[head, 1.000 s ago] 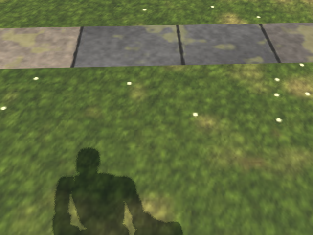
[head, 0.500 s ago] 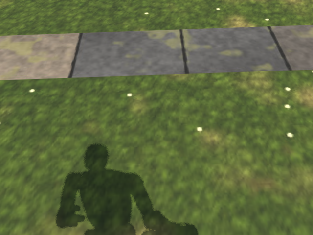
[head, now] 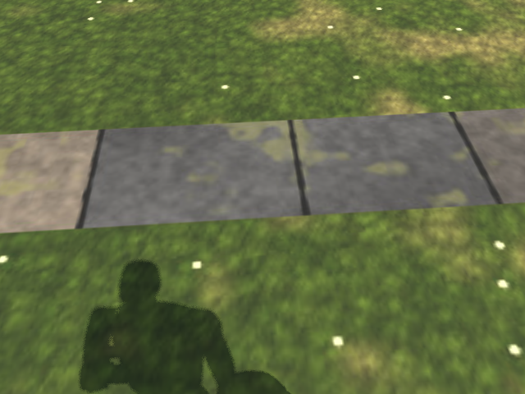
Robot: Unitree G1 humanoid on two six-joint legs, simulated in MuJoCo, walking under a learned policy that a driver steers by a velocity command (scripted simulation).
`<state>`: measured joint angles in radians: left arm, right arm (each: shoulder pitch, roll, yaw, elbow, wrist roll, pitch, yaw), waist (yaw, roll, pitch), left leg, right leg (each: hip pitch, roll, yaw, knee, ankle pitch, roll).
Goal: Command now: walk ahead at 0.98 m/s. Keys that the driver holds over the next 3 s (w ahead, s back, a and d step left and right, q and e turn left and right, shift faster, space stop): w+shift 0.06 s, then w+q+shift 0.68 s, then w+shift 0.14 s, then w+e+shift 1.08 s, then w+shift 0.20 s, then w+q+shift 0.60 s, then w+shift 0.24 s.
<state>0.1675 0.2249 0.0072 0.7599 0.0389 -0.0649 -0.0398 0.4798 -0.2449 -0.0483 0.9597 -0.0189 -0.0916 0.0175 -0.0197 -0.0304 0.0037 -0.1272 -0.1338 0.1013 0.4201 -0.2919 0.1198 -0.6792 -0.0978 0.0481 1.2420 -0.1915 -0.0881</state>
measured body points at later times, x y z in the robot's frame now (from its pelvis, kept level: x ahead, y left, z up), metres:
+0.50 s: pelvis +0.47 -0.01 +0.00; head +0.48 +0.00 +0.45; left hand +0.36 +0.26 -0.13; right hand +0.69 -0.23 -0.09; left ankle +0.51 +0.13 -0.64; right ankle +0.42 -0.12 -0.73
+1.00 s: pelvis +0.88 +0.19 +0.00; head +0.90 +0.20 +0.45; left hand +0.94 +0.49 -0.08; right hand +1.01 -0.06 -0.13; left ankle +0.79 +0.14 -0.73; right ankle +1.15 +0.15 -0.66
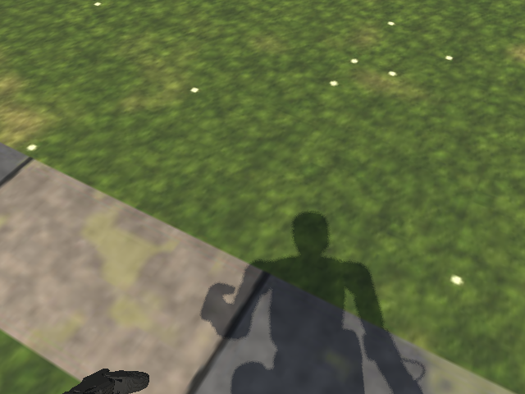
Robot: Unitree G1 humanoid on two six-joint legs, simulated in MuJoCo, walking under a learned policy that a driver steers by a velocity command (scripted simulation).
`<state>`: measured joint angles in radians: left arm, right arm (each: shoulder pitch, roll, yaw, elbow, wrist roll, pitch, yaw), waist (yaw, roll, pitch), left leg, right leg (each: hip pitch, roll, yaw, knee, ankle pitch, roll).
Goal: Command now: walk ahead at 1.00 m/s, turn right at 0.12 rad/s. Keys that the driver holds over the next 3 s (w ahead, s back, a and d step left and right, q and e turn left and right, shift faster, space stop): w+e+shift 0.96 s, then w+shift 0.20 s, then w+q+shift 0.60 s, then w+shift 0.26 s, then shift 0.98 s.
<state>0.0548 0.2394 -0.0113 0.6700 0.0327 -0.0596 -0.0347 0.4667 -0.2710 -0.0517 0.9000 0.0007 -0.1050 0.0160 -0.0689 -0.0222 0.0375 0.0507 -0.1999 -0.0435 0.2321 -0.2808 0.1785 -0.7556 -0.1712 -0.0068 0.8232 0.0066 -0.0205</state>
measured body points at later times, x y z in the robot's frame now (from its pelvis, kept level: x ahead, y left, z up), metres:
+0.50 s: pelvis +0.48 -0.08 +0.00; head +0.51 -0.09 +0.45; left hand +0.50 +0.21 -0.12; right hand +0.69 -0.34 -0.04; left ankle +0.74 +0.03 -0.68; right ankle +0.34 -0.10 -0.73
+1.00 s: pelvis +0.89 -0.26 -0.03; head +0.91 -0.28 +0.42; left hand +1.25 -0.32 -0.06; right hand +0.63 -0.39 -0.15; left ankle +0.79 -0.01 -0.72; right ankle +0.98 -0.43 -0.71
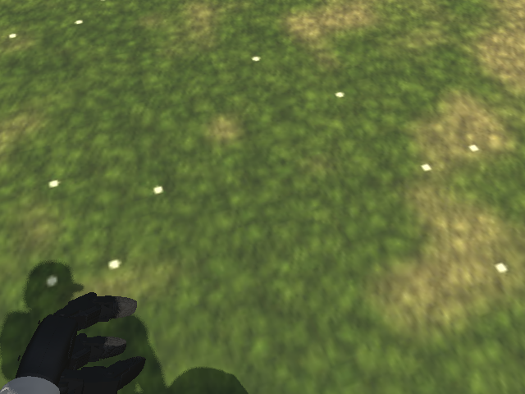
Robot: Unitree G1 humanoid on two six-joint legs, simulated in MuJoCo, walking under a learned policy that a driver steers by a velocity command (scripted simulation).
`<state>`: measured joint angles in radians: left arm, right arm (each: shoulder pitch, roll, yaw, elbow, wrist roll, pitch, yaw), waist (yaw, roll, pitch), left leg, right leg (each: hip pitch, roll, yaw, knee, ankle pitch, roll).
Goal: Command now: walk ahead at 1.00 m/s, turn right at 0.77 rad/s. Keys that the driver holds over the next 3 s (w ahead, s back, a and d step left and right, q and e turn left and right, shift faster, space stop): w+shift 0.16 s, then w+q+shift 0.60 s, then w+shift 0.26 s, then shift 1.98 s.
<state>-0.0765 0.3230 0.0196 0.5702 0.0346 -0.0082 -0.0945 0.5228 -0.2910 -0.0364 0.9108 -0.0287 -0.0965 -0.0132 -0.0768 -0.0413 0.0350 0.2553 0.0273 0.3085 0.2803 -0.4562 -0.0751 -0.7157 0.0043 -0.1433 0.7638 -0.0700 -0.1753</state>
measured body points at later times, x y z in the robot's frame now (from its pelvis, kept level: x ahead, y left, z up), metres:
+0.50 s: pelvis +0.48 +0.02 +0.00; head +0.51 +0.02 +0.45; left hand +0.47 +0.30 -0.13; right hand +0.66 -0.23 -0.10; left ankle +0.64 +0.07 -0.71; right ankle +0.20 -0.03 -0.68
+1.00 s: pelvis +0.96 +0.05 +0.01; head +0.99 +0.06 +0.46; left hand +1.07 +0.35 -0.07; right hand +1.08 -0.23 -0.11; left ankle +0.71 +0.07 -0.61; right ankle +1.09 -0.03 -0.71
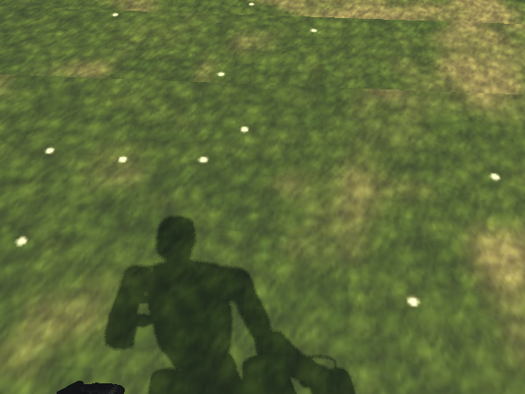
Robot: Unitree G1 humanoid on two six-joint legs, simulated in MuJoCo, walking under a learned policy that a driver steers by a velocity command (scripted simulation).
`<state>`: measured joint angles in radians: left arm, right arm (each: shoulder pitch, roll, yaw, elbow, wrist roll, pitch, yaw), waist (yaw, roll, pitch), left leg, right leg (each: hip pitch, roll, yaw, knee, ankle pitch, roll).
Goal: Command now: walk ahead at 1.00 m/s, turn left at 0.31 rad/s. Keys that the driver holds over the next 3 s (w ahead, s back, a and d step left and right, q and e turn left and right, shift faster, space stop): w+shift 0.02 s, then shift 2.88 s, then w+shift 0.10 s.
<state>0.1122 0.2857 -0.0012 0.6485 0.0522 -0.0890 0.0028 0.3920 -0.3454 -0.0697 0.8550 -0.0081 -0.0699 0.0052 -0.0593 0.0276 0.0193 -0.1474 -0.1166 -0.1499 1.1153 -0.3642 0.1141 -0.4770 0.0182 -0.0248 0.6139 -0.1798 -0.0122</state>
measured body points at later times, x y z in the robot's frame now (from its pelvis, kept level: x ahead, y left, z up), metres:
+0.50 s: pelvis +0.32 +0.00 +0.02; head +0.36 +0.01 +0.46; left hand +0.37 +0.25 -0.13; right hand +0.44 -0.23 -0.11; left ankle +0.41 +0.06 -0.72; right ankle +0.29 -0.15 -0.66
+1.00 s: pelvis +0.37 -0.03 +0.03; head +0.37 -0.03 +0.48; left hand +0.39 +0.21 -0.13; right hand +0.41 -0.28 -0.13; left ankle +0.41 +0.07 -0.72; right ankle +0.38 -0.14 -0.72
